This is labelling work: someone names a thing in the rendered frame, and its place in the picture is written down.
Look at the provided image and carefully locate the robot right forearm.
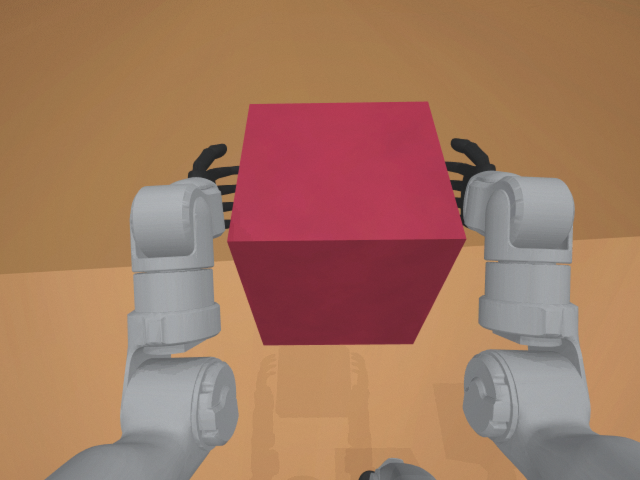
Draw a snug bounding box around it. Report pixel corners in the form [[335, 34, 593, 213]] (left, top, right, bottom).
[[463, 171, 591, 422]]

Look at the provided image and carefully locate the robot right hand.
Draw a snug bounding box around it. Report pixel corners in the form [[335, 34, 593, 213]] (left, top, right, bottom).
[[445, 138, 496, 228]]

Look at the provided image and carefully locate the left robot upper arm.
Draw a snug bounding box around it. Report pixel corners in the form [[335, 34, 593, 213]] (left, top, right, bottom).
[[45, 357, 239, 480]]

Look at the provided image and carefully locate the robot left forearm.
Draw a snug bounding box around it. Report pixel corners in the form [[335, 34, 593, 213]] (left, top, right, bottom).
[[120, 177, 225, 430]]

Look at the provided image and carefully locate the robot right shin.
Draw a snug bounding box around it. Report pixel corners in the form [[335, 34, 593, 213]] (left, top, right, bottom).
[[378, 458, 404, 469]]

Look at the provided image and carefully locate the robot left hand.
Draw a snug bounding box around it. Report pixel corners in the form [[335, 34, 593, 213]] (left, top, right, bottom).
[[188, 144, 239, 229]]

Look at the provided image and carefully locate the carton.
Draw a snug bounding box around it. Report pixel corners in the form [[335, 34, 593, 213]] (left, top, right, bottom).
[[227, 102, 466, 345]]

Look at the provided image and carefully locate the right robot upper arm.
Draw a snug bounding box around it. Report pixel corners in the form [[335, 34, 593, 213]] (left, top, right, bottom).
[[463, 349, 640, 480]]

